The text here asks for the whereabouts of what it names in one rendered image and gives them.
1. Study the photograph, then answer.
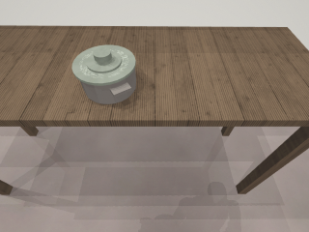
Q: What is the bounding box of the pot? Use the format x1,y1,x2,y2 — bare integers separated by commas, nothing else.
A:
80,68,136,104

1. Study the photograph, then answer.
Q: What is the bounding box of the lid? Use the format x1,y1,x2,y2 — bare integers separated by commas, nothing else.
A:
71,44,136,86

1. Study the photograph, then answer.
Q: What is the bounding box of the table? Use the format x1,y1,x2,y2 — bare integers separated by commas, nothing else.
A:
0,25,309,195

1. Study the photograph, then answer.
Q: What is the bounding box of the knob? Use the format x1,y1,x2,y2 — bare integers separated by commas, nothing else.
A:
93,47,112,63

